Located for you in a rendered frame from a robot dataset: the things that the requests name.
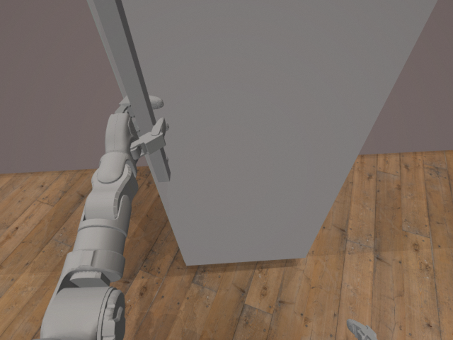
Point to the right robot hand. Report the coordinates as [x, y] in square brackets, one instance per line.
[361, 331]

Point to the fridge door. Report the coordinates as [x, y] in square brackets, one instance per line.
[268, 104]

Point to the robot left upper arm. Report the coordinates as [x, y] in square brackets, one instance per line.
[92, 313]

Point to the handle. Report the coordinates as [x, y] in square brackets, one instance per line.
[117, 31]

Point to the left robot hand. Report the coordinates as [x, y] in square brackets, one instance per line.
[123, 135]

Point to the robot left forearm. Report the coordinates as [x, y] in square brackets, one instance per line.
[97, 257]

